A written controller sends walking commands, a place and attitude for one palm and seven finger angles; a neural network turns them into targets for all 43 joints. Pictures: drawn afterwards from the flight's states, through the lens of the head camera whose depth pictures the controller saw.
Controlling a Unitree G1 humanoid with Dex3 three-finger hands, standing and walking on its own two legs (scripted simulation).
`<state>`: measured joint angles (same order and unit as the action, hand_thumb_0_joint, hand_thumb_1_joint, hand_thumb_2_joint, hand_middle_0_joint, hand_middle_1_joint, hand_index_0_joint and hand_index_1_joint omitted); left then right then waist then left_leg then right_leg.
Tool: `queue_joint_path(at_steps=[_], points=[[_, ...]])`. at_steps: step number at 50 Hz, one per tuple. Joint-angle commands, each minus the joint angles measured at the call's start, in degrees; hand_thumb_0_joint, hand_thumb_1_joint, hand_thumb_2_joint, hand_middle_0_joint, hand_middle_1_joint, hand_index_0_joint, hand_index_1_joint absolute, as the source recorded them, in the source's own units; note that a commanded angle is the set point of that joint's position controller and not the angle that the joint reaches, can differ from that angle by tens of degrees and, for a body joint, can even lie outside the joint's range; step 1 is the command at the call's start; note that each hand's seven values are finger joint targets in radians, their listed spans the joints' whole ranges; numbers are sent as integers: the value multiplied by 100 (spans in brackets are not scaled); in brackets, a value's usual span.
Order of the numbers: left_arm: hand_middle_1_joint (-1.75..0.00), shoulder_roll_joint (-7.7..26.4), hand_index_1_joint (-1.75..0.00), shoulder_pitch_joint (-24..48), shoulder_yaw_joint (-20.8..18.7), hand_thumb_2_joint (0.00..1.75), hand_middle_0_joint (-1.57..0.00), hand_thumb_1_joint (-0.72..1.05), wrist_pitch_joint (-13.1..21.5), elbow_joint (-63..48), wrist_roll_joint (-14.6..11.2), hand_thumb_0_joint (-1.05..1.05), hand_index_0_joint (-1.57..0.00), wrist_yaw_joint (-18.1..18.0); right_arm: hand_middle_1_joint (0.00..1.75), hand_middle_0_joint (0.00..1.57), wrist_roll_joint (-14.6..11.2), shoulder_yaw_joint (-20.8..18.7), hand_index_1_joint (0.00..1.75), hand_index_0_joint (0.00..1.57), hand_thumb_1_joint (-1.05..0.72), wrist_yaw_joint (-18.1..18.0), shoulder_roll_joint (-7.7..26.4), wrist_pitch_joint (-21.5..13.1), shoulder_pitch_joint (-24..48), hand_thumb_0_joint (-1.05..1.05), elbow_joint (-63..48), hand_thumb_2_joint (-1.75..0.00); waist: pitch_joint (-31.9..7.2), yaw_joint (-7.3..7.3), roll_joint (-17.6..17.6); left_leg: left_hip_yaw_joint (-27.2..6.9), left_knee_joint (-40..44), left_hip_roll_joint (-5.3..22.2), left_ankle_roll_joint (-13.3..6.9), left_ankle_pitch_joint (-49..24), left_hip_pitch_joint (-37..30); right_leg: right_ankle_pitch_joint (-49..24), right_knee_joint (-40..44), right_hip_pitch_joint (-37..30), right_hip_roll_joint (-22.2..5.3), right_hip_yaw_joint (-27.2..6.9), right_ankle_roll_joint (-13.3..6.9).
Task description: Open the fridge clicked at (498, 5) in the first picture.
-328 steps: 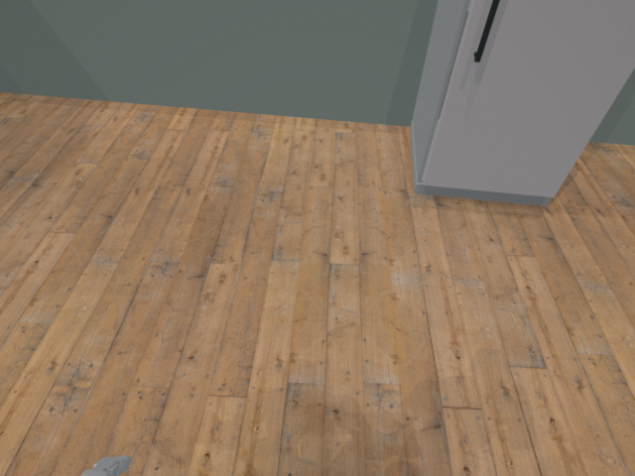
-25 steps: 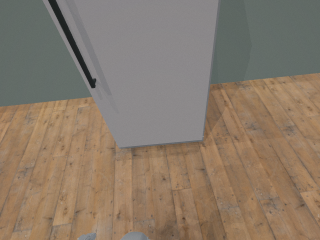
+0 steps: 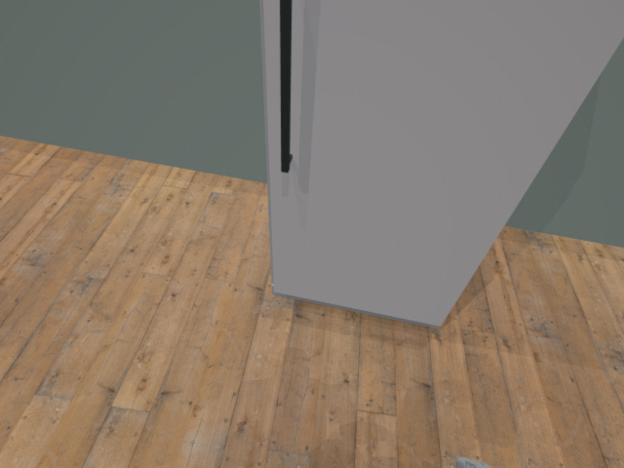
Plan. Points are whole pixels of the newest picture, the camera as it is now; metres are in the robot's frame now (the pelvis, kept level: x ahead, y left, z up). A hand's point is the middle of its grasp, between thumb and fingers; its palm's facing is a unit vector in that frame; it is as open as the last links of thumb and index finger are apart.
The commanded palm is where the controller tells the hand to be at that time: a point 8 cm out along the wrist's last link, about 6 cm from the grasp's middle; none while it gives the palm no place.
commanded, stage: take the last steps up to it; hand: left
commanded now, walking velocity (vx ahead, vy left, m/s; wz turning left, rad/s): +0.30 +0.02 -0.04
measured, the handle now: (288, 67) +0.75 +0.18 +0.15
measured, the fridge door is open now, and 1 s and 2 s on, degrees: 0 0 0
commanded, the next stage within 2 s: come to a stop and stand still in 0.58 s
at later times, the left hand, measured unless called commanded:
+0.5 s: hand (208, 363) +0.29 +0.22 -0.17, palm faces -0.07 -0.99 -0.16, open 7.4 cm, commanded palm none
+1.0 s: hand (209, 333) +0.35 +0.24 -0.18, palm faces +0.00 -0.97 -0.23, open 7.3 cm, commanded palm none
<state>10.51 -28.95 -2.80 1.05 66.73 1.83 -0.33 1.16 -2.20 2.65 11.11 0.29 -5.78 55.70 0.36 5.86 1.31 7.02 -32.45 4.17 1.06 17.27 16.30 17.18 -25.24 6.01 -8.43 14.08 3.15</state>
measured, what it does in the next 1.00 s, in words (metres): walks ahead: left foot, then right foot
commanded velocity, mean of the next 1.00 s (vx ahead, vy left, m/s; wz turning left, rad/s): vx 0.06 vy -0.01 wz -0.04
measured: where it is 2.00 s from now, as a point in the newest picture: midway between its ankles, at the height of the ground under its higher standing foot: outside the picture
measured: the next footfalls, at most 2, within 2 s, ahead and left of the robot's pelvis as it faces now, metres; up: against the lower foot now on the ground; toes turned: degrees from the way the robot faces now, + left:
left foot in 0.02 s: +0.06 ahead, +0.12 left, +0.00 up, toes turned +8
right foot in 0.60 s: +0.33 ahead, -0.04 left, +0.00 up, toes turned -11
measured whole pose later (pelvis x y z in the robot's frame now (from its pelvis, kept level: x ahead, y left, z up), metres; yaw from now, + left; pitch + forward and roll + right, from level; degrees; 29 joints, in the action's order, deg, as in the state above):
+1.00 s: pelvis +0.32 +0.06 -0.01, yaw -4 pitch -1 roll +0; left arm 9.3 -13.7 -3.2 -1.0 59.2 1.3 -2.2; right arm 0.6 -3.5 -1.8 11.6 1.9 -7.0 57.5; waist 6.7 1.3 -0.7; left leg 2.8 -41.2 2.3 2.9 17.1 23.4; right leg 20.0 -33.0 11.6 -0.8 6.4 -2.1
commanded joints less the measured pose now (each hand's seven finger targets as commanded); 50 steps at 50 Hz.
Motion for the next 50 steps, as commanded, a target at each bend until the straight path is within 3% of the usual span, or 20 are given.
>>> queue_joint_path(at_steps=[1, 2, 3, 5, 7, 10, 13, 22, 27, 28, 29, 30, 31, 32, 34, 37, 39, 44, 48, 50], points=[[-30, 249, -30, 764, 22, 90, -20, 90, 67, -796, -26, 0, -20, -6, 30, 20, 39, -384, 30, 20, -90, -238, 1489, -182, -2235, 0, 365, -90, 219, -1259, -2380, -2891, 2352, 1774, -687, 1968, -2154, 1894, -2846, 3269, 471, -265, -176], [-30, 332, -30, 1076, 7, 90, -20, 90, 65, -935, -16, 0, -20, -21, 30, 20, 8, -367, 30, 20, -90, -294, 1502, -145, -2147, 0, 371, -90, 529, -1167, -1541, -2976, 2527, 2050, -865, 1992, -1721, 1596, -3522, 3514, 231, -921, -314], [-30, 306, -30, 1120, -6, 90, -20, 90, 47, -857, 5, 0, -20, -22, 30, 20, 20, -279, 30, 20, -90, -339, 1149, -173, -1807, 0, 334, -90, 596, -1016, -1355, -2677, 2581, 1795, -796, 1678, -1408, 1122, -3895, 3460, 76, -1094, -344], [-30, 327, -30, 996, -68, 90, -20, 90, 37, -654, 0, 0, -20, 50, 30, 20, -8, -101, 30, 20, -90, -363, 595, -263, -1191, 0, 185, -90, 866, -681, -813, -1815, 2516, 1400, -703, 539, -816, 199, -4177, 3133, -88, -1237, -321], [-30, 214, -30, 761, -77, 90, -20, 90, 30, -529, -10, 0, -20, 83, 30, 20, -48, -55, 30, 20, -90, -382, 404, -398, -1249, 0, 246, -90, 668, -490, -514, -1235, 2433, 1070, -627, -930, -892, -316, -4152, 2839, 6, -1190, -249], [-30, 170, -30, 791, -101, 90, -20, 90, -34, -576, -11, 0, -20, 53, 30, 20, -47, -63, 30, 20, -90, -431, 304, -500, -1574, 0, 367, -90, 461, -442, -498, -829, 2222, 988, -592, -2683, -1364, -506, -4126, 3006, 163, -1193, -183], [-30, 218, -30, 1212, -124, 90, -20, 90, -73, -748, -38, 0, -20, 61, 30, 20, -49, -38, 30, 20, -90, -473, 318, -532, -1794, 0, 516, -90, 509, -439, -567, -766, 2151, 1077, -663, -3357, -1631, -608, -3960, 3324, 202, -1269, -179], [-30, 139, -30, 2879, 25, 90, -20, 90, -27, -1299, -74, 0, -20, 112, 30, 20, 38, 60, 30, 20, -90, -565, 252, -517, -2838, 0, 1018, -90, 957, -902, -572, -617, 1787, 1125, -661, -5068, -2376, -486, -2363, 3493, 463, -771, -407], [-30, 220, -30, 1926, 28, 90, -20, 90, 74, -1039, -79, 0, -20, 16, 30, 20, -15, -1, 30, 20, -90, -568, 499, -417, -2707, 0, 1062, -90, 207, -462, -864, -198, 339, 996, -410, -7356, -2266, -326, -1043, 1436, 1147, -281, -753], [-30, 325, -30, 1396, -20, 90, -20, 90, 122, -877, -68, 0, -20, 6, 30, 20, -52, -9, 30, 20, -90, -560, 513, -412, -2582, 0, 1019, -90, -49, -217, -836, -123, -294, 897, -301, -6964, -1936, -802, -577, 617, 1132, -328, -794], [-30, 564, -30, 666, -106, 90, -20, 90, 189, -646, -55, 0, -20, -17, 30, 20, -117, -22, 30, 20, -90, -521, 471, -419, -2396, 0, 935, -90, -366, 128, -727, -71, -1385, 769, -171, -5806, -867, -1694, -394, -807, 707, -778, -1054], [-30, 1051, -30, 8, -219, 90, -20, 90, 258, -460, -63, 0, -20, -77, 30, 20, -192, -17, 30, 20, -90, -478, 168, -443, -2365, 0, 784, -90, -905, 271, 211, 226, -3233, -15, -24, -1590, 690, -3693, -371, -2071, -917, -2786, -1801], [-30, 1255, -30, -63, -226, 90, -20, 90, 258, -444, -165, 0, -20, -77, 30, 20, -212, -43, 30, 20, -90, -491, 107, -435, -2420, 0, 695, -90, -1230, 71, 405, -193, -4741, -427, -70, 1756, 1192, -4539, 164, -2032, -1908, -3932, -2492], [-30, 1096, -30, 393, -211, 90, -20, 90, 183, -611, -187, 0, -20, -133, 30, 20, -167, -76, 30, 20, -90, -487, 125, -372, -2060, 0, 575, -90, -501, -19, -225, -765, -4786, -137, -235, 1445, 1300, -3720, 569, -1150, -1718, -3453, -2410], [-30, 638, -30, 1045, -107, 90, -20, 90, 226, -688, -164, 0, -20, -147, 30, 20, -79, -64, 30, 20, -90, -402, -120, -260, -1738, 0, 530, -90, 298, -398, -212, -796, -4413, 213, -156, 756, 1352, -3196, 820, 257, -1177, -2659, -1882], [-30, 170, -30, 1670, 24, 90, -20, 90, 266, -855, -56, 0, -20, -230, 30, 20, -39, 18, 30, 20, -90, -437, -455, -45, -2209, 0, 690, -90, 218, -949, -200, -677, -2868, 222, 43, 591, 364, -4427, 786, 1302, -663, -1523, -1389], [-30, 342, -30, 1693, 30, 90, -20, 90, 182, -927, -49, 0, -20, -238, 30, 20, -88, 58, 30, 20, -90, -429, -524, 52, -2112, 0, 667, -90, 95, -907, 199, -465, -2005, 80, 97, 258, 161, -4697, 567, 1291, -432, -1205, -1290], [-30, 668, -30, 1289, -154, 90, -20, 90, -48, -953, -43, 0, -20, -234, 30, 20, -69, -116, 30, 20, -90, -433, -24, 153, -1075, 0, 247, -90, 88, -542, 991, -391, -1507, -189, 179, 261, 714, -5261, 22, 364, -575, -1559, -1344], [-30, 848, -30, 1449, -245, 90, -20, 90, -159, -1111, -23, 0, -20, -251, 30, 20, -60, -178, 30, 20, -90, -435, 151, 174, -735, 0, 55, -90, 90, -591, 833, -398, -778, -243, 163, -34, 422, -4876, -396, 308, -577, -1590, -1256], [-30, 815, -30, 1505, -217, 90, -20, 90, -210, -1162, -93, 0, -20, -265, 30, 20, -40, -194, 30, 20, -90, -423, 314, 127, -990, 0, 135, -90, -136, -758, 447, -454, 456, -22, 68, -1890, -565, -3734, -983, 591, -248, -1408, -848]])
